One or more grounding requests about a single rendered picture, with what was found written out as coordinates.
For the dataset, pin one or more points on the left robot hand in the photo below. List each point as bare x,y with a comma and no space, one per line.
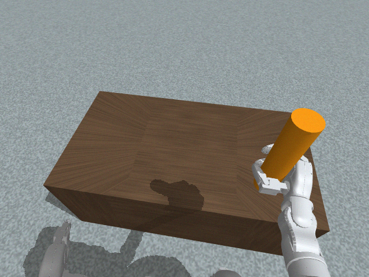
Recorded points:
57,255

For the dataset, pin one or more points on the right robot arm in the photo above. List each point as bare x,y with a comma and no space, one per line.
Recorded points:
300,248

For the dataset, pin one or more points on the right robot hand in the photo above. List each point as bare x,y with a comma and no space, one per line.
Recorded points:
298,181

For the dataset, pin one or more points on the can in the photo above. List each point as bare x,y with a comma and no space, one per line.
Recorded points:
300,131

